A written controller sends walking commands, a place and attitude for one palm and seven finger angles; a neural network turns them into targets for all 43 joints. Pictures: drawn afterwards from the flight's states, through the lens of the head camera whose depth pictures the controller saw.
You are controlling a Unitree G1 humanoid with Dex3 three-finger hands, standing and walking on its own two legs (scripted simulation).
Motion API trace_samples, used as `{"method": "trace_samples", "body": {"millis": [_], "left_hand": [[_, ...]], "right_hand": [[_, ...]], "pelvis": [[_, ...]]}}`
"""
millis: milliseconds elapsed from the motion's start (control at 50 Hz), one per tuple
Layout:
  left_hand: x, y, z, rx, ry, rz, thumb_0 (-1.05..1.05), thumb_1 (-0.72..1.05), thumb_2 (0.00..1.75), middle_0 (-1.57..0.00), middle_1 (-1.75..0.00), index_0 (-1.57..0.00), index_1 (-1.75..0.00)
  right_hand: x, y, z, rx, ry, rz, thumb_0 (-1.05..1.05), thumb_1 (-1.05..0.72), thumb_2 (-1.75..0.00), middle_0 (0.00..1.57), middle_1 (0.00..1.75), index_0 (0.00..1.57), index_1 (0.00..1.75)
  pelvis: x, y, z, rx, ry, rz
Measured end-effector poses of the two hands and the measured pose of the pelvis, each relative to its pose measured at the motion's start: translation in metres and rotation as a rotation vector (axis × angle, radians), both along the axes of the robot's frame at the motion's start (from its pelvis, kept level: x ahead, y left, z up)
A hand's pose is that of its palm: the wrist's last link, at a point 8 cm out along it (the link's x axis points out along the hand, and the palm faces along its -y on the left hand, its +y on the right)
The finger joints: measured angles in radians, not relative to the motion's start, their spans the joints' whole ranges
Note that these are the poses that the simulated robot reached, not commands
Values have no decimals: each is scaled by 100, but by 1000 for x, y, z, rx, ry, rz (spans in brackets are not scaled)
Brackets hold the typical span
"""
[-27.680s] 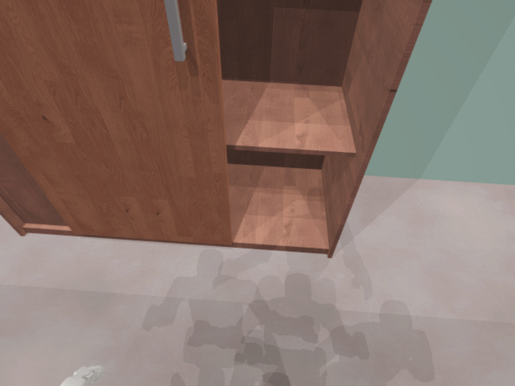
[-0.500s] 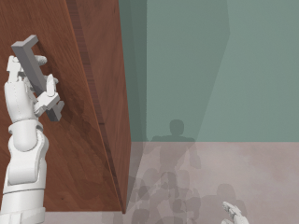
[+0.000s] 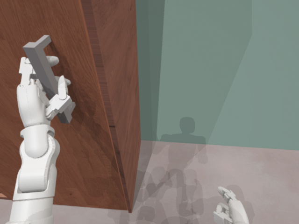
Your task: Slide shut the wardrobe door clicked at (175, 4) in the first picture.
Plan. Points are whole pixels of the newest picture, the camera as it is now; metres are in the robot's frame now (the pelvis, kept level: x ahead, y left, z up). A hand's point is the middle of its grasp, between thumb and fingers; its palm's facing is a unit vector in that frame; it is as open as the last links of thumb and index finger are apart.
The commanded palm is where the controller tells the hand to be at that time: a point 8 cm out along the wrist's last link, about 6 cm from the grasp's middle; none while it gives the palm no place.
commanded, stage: stop walking and hold the door there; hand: left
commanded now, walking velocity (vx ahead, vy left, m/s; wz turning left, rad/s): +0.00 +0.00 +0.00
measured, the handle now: (56, 83) +0.33 +0.25 +0.24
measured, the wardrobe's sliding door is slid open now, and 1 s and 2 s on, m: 0.00 0.00 0.00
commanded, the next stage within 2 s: loosen the grip on the handle in 0.26 s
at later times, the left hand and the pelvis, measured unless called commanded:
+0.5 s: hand (54, 92) +0.30 +0.24 +0.24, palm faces +0.39 -0.92 +0.02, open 7.5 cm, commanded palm +0.26 +0.25 +0.22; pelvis -0.02 -0.03 +0.00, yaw +4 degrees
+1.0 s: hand (56, 96) +0.30 +0.23 +0.23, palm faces +0.45 -0.89 -0.05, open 14.6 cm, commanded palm +0.26 +0.26 +0.22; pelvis -0.04 -0.05 -0.02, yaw +6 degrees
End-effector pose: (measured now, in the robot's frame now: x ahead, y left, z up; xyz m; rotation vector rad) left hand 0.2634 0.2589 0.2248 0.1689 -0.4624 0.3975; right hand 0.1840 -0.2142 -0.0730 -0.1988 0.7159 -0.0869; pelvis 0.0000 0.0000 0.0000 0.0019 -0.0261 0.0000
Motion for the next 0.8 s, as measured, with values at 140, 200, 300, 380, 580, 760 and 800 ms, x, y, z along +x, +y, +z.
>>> {"method": "trace_samples", "body": {"millis": [140, 200, 300, 380, 580, 760, 800], "left_hand": [[0, 0, 0, -1, -1, 7, -3, 73, 81, -43, -146, -16, -130], [0, -1, 0, -1, -1, 11, -3, 73, 81, -44, -146, -17, -130], [0, -1, 0, 1, 1, 13, -3, 73, 81, -44, -145, -17, -130], [1, 3, 3, 54, 5, 7, -4, 71, 81, -47, -146, -16, -130], [-8, 14, 4, -130, 7, 81, -2, 26, 63, -53, -147, -32, -135], [-9, 5, 3, 9, 11, 151, -1, -33, 32, -43, -136, -20, -127], [-8, 6, 3, 27, 3, 120, -1, -40, 28, -40, -134, -20, -126]], "right_hand": [[2, -9, 2, -14, 3, -13, 2, -90, -90, 21, 30, 20, 30], [1, -13, 2, -16, 6, -19, 2, -90, -90, 21, 30, 20, 30], [-3, -16, 0, -19, 16, -29, 2, -90, -90, 21, 30, 20, 30], [-8, -17, -1, -26, 20, -21, 2, -90, -90, 21, 30, 20, 30], [-43, -23, -9, 19, -31, 76, 2, -90, -90, 21, 30, 20, 30], [-79, -55, -24, -8, 3, 87, 2, -90, -90, 21, 30, 20, 30], [-85, -67, -27, -28, 25, 68, 2, -90, -90, 21, 30, 20, 30]], "pelvis": [[4, -4, 0, -3, 1, 7], [5, -5, 0, -3, 1, 8], [4, -6, 1, -4, 1, 9], [1, -8, 0, -3, 1, 8], [-35, -35, -4, 6, -10, 84], [-49, -58, -10, 16, -4, 109], [-50, -61, -12, 11, 0, 107]]}}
